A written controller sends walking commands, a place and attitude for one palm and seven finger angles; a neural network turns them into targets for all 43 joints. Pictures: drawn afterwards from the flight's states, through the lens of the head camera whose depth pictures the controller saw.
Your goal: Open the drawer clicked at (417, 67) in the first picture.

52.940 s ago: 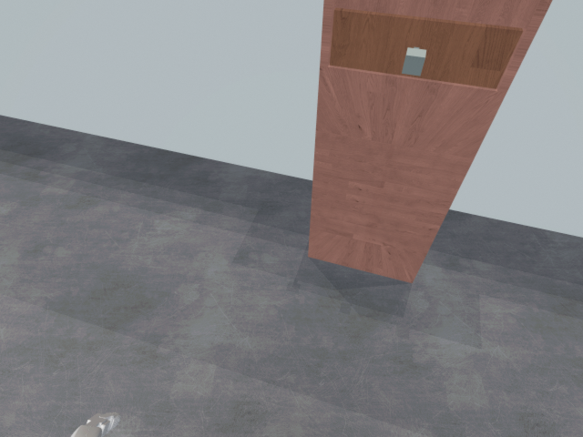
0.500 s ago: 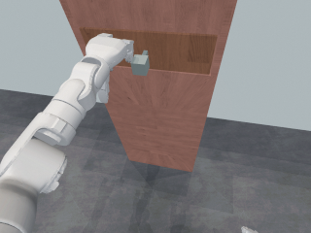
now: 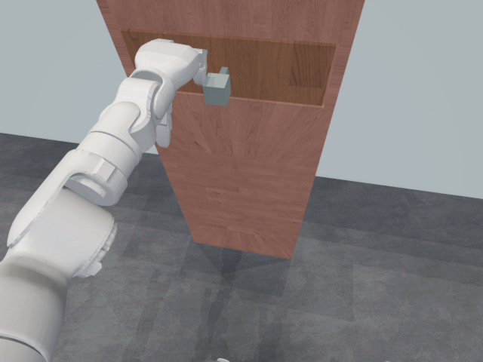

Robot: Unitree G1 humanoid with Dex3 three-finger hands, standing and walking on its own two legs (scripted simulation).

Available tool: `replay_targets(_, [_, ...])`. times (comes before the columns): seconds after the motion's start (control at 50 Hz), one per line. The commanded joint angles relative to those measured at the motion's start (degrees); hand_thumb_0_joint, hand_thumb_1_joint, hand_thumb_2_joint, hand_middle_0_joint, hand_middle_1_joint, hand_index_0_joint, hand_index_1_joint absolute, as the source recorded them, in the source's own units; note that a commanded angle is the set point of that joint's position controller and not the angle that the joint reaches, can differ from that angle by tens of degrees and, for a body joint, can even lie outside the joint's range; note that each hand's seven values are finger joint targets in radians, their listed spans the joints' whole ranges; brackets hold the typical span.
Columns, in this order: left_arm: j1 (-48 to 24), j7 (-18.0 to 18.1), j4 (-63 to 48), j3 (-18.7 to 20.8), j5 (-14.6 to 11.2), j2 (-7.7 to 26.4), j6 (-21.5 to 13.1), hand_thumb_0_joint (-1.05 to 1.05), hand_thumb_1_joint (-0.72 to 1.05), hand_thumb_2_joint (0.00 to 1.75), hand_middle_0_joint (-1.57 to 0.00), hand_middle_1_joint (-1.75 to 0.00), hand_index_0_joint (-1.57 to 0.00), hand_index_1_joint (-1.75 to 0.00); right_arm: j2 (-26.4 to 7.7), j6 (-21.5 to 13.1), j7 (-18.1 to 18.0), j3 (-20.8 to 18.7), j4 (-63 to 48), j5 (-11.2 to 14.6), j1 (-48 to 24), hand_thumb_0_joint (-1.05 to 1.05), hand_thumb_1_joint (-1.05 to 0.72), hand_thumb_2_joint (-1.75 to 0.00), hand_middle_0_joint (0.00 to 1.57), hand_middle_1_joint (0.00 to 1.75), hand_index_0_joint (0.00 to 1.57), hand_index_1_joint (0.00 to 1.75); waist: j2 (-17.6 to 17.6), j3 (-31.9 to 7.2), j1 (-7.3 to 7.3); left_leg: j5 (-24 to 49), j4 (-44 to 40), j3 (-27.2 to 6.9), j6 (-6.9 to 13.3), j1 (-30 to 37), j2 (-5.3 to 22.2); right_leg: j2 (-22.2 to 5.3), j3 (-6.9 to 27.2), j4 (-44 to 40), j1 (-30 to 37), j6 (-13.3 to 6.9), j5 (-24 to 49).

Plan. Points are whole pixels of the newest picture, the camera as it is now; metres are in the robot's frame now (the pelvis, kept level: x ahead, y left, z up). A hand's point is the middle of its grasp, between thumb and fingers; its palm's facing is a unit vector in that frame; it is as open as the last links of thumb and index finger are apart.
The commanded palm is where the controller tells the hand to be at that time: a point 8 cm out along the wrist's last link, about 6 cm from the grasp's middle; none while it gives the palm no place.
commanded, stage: move the hooked fingers above the handle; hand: left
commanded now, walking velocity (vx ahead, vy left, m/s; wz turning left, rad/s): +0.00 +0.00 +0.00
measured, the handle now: (219, 82) +0.56 +0.08 +0.14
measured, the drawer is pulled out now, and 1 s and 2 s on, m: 0.00 0.00 0.00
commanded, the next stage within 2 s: none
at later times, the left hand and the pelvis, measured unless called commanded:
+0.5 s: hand (172, 92) +0.49 +0.15 +0.17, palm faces -0.09 +0.12 -0.99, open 13.2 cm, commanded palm +0.53 +0.07 +0.28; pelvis +0.01 -0.01 +0.00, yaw +0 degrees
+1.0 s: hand (173, 92) +0.49 +0.15 +0.17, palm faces -0.08 +0.12 -0.99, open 13.1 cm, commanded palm +0.53 +0.07 +0.28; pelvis +0.01 -0.01 +0.00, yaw +1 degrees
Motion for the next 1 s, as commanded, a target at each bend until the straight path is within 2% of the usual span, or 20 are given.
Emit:
replay_targets(0.0, [-51.3, 5.6, -29.8, 4.2, -3.5, -16.0, -10.2, 0.0, -0.5, 0.3, -0.3, -1.2, -0.3, -1.2, -6.9, -3.2, -0.3, -2.2, -4.7, 0.2, 1.8, 0.0, -0.9, -0.9, 0.2, 0.3, 0.2, 0.3, 2.8, -29.8, -11.76, 10.2, -2.6, 0.9, -1.5, 33.1, 5.2, 4.3, -1.5, -3.1, -8.6, -3.0, 10.7])
replay_targets(0.04, [-49.9, 5.5, -28.9, 5.4, -3.6, -14.0, -10.1, 0.0, -0.5, 0.3, -0.3, -1.2, -0.3, -1.2, -6.9, -3.3, -0.4, -2.3, -4.8, 0.0, 2.3, 0.0, -0.9, -0.9, 0.2, 0.3, 0.2, 0.3, 1.4, -30.4, -11.39, 12.1, -2.2, 1.1, -1.4, 32.6, 5.0, 4.2, -1.4, -3.5, -7.0, -3.1, 11.7])
replay_targets(0.06, [-51.2, 5.5, -30.7, 5.6, -3.6, -13.3, -10.4, 0.0, -0.5, 0.3, -0.3, -1.2, -0.3, -1.2, -6.9, -3.4, -0.4, -2.3, -4.8, 0.1, 2.3, 0.0, -0.9, -0.9, 0.2, 0.3, 0.2, 0.3, 2.1, -30.8, -11.6, 12.7, -2.1, 1.2, -1.6, 33.2, 5.1, 4.3, -1.4, -3.4, -7.4, -3.0, 12.0])
replay_targets(0.08, [-51.0, 5.3, -30.3, 4.5, -3.6, -14.8, -10.4, 0.0, -0.5, 0.3, -0.3, -1.2, -0.3, -1.2, -6.7, -3.5, -0.3, -2.4, -4.8, 0.1, 2.2, 0.0, -0.9, -0.9, 0.2, 0.3, 0.2, 0.3, 2.5, -30.5, -11.53, 13.5, -2.0, 1.0, -1.7, 33.6, 5.2, 4.4, -1.5, -3.2, -7.9, -3.0, 12.0])
replay_targets(0.12, [-51.0, 5.3, -29.9, 5.2, -3.6, -14.0, -10.4, 0.0, -0.5, 0.3, -0.3, -1.2, -0.3, -1.2, -6.8, -3.6, -0.3, -2.4, -4.5, 0.2, 2.6, 0.0, -0.9, -0.9, 0.2, 0.3, 0.2, 0.3, 2.8, -29.3, -11.71, 12.5, -2.3, 1.1, -1.8, 33.4, 5.4, 4.4, -1.6, -3.3, -8.5, -2.9, 11.5])
replay_targets(0.14, [-50.1, 5.2, -29.7, 5.5, -3.9, -13.8, -10.6, 0.0, -0.5, 0.3, -0.3, -1.2, -0.3, -1.2, -6.8, -3.6, -0.3, -2.4, -4.7, 0.1, 2.6, 0.0, -0.9, -0.9, 0.2, 0.3, 0.2, 0.3, 1.3, -29.8, -11.48, 13.9, -2.1, 1.0, -1.7, 33.1, 5.2, 4.3, -1.6, -3.5, -7.3, -3.0, 12.1])
replay_targets(0.16, [-51.4, 5.2, -32.0, 4.7, -4.4, -14.9, -11.0, 0.0, -0.5, 0.3, -0.3, -1.2, -0.3, -1.2, -6.6, -3.8, -0.2, -2.4, -4.9, 0.1, 2.3, 0.0, -0.9, -0.9, 0.2, 0.3, 0.2, 0.3, 2.0, -30.5, -11.83, 14.7, -1.8, 1.2, -1.5, 34.2, 5.3, 4.4, -1.5, -3.4, -7.8, -2.8, 12.5])
replay_targets(0.2, [-51.0, 5.1, -31.3, 5.3, -4.1, -14.1, -11.1, 0.0, -0.5, 0.3, -0.3, -1.2, -0.3, -1.2, -6.7, -3.8, -0.2, -2.6, -4.7, 0.1, 2.5, 0.0, -0.9, -0.9, 0.2, 0.3, 0.2, 0.3, 3.1, -30.1, -11.71, 15.2, -1.7, 1.1, -1.8, 34.4, 5.3, 4.4, -1.4, -3.3, -8.3, -2.9, 12.4])
replay_targets(0.26, [-49.6, 4.7, -31.2, 5.8, -4.8, -13.4, -11.3, 0.0, -0.5, 0.3, -0.3, -1.2, -0.3, -1.2, -6.6, -3.6, -0.2, -2.5, -4.9, 0.1, 2.3, 0.0, -0.9, -0.9, 0.2, 0.3, 0.2, 0.3, 0.8, -29.8, -11.59, 15.3, -1.5, 1.2, -1.5, 33.8, 5.2, 4.4, -1.4, -3.5, -7.4, -2.6, 13.1])
replay_targets(0.28, [-49.4, 4.6, -30.4, 5.3, -4.7, -14.0, -11.2, 0.0, -0.5, 0.3, -0.3, -1.2, -0.3, -1.2, -6.6, -3.5, -0.2, -2.5, -4.8, 0.3, 2.0, 0.0, -0.9, -0.9, 0.2, 0.3, 0.2, 0.3, 1.4, -29.0, -11.66, 14.3, -1.7, 1.3, -1.6, 33.6, 5.2, 4.4, -1.4, -3.5, -8.0, -2.7, 12.5])
replay_targets(0.34, [-49.9, 4.6, -32.4, 5.6, -4.9, -13.8, -11.9, 0.0, -0.5, 0.3, -0.3, -1.2, -0.3, -1.2, -6.4, -3.8, -0.1, -2.5, -5.2, 0.0, 2.0, 0.0, -0.9, -0.9, 0.2, 0.3, 0.2, 0.3, 2.2, -30.4, -11.21, 17.6, -1.0, 1.4, -1.5, 34.2, 5.0, 4.2, -1.5, -3.3, -7.1, -2.9, 13.5])
replay_targets(0.4, [-50.3, 4.6, -33.4, 5.0, -4.9, -14.8, -11.9, 0.0, -0.5, 0.3, -0.3, -1.2, -0.3, -1.2, -6.4, -3.6, 0.1, -2.6, -5.1, -0.1, 2.0, 0.0, -0.9, -0.9, 0.2, 0.3, 0.2, 0.3, 1.4, -31.3, -11.64, 19.4, -0.5, 1.2, -1.6, 35.5, 5.2, 4.4, -1.5, -3.1, -7.8, -2.6, 14.2])
replay_targets(0.48, [-49.1, 4.4, -32.6, 5.7, -5.9, -14.3, -11.8, 0.0, -0.5, 0.3, -0.3, -1.2, -0.3, -1.2, -6.5, -3.1, 0.1, -2.5, -5.0, 0.1, 1.2, 0.0, -0.9, -0.9, 0.2, 0.3, 0.2, 0.3, 0.1, -29.8, -11.5, 18.6, -0.5, 1.5, -1.4, 34.3, 5.0, 4.2, -1.4, -3.2, -7.1, -2.6, 14.7])
replay_targets(0.58, [-49.5, 4.4, -33.7, 6.1, -4.9, -13.0, -11.9, 0.0, -0.5, 0.3, -0.3, -1.2, -0.3, -1.2, -6.6, -2.7, 0.4, -2.7, -5.0, -0.1, 1.4, 0.0, -0.9, -0.9, 0.2, 0.3, 0.2, 0.3, 1.9, -31.2, -11.37, 21.4, 0.0, 1.5, -1.7, 35.3, 5.1, 4.2, -1.4, -2.9, -7.6, -2.7, 15.1])
replay_targets(0.62, [-49.5, 4.4, -34.0, 5.0, -4.9, -14.6, -11.8, 0.0, -0.5, 0.3, -0.3, -1.2, -0.3, -1.2, -6.2, -2.6, 0.6, -2.8, -5.3, 0.0, 1.2, 0.0, -0.9, -0.9, 0.2, 0.3, 0.2, 0.3, 2.3, -31.0, -11.54, 22.0, 0.4, 1.6, -1.5, 35.7, 5.0, 4.2, -1.3, -2.8, -8.0, -2.6, 15.4])
replay_targets(0.66, [-49.6, 4.2, -34.4, 5.4, -5.1, -13.9, -11.8, 0.0, -0.5, 0.3, -0.3, -1.2, -0.3, -1.2, -6.3, -2.4, 0.8, -2.8, -5.3, 0.0, 0.9, 0.0, -0.9, -0.9, 0.2, 0.3, 0.2, 0.3, 1.7, -31.3, -11.4, 23.7, 0.6, 1.5, -1.6, 35.5, 5.0, 4.3, -1.3, -2.8, -7.4, -2.6, 16.3])
replay_targets(0.8, [-49.6, 4.2, -34.4, 5.6, -5.5, -14.2, -11.7, 0.0, -0.5, 0.3, -0.3, -1.2, -0.3, -1.2, -6.4, -2.0, 0.9, -3.0, -5.4, -0.1, 0.6, 0.0, -0.9, -0.9, 0.2, 0.3, 0.2, 0.3, 1.7, -31.5, -11.49, 23.2, 0.6, 1.5, -1.5, 35.7, 5.0, 4.2, -1.4, -2.6, -7.7, -2.6, 15.7])
replay_targets(0.84, [-48.7, 4.0, -33.3, 5.6, -5.8, -14.2, -11.8, 0.0, -0.5, 0.3, -0.3, -1.2, -0.3, -1.2, -6.5, -1.9, 0.9, -2.8, -5.5, -0.1, 0.6, 0.0, -0.9, -0.9, 0.2, 0.3, 0.2, 0.3, -0.1, -31.3, -11.45, 21.7, 0.3, 1.4, -1.4, 34.5, 4.7, 4.1, -1.5, -2.9, -6.4, -2.7, 15.5])
replay_targets(0.92, [-49.9, 4.0, -34.9, 4.6, -5.1, -15.1, -12.0, 0.0, -0.5, 0.3, -0.3, -1.2, -0.3, -1.2, -6.3, -2.1, 1.0, -3.0, -5.5, -0.1, 0.3, 0.0, -0.9, -0.9, 0.2, 0.3, 0.2, 0.3, 2.9, -31.9, -11.24, 23.3, 0.5, 1.2, -1.7, 35.8, 5.0, 4.2, -1.4, -2.3, -7.9, -2.8, 15.0])
replay_targets(0.98, [-49.3, 4.0, -34.4, 4.7, -5.7, -15.4, -12.0, 0.0, -0.5, 0.3, -0.3, -1.2, -0.3, -1.2, -6.4, -2.0, 1.1, -3.0, -5.5, -0.1, 0.3, 0.0, -0.9, -0.9, 0.2, 0.3, 0.2, 0.3, 1.1, -31.6, -11.4, 22.7, 0.7, 1.5, -1.4, 35.2, 4.9, 4.2, -1.3, -2.5, -7.4, -2.6, 15.6])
